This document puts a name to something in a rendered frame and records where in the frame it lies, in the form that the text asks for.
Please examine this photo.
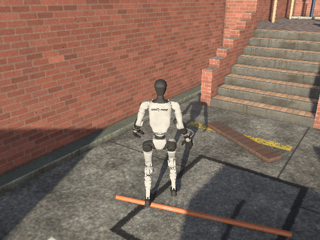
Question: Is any humanoid robot torso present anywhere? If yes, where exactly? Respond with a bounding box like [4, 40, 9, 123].
[148, 99, 172, 150]

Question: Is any robot left upper arm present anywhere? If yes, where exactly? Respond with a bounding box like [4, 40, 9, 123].
[135, 100, 150, 127]

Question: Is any robot right hand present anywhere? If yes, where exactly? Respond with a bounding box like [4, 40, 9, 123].
[181, 139, 193, 151]

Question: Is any robot right shin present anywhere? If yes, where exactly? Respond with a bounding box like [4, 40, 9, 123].
[169, 159, 177, 190]

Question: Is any left robot forearm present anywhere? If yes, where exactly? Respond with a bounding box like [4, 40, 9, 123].
[133, 119, 140, 133]

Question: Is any right robot forearm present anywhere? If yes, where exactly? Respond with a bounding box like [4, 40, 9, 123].
[180, 122, 191, 142]

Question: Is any robot left hand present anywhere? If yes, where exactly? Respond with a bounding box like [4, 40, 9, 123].
[132, 129, 145, 138]

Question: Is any robot right upper arm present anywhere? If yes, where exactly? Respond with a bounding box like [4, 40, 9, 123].
[170, 101, 184, 130]

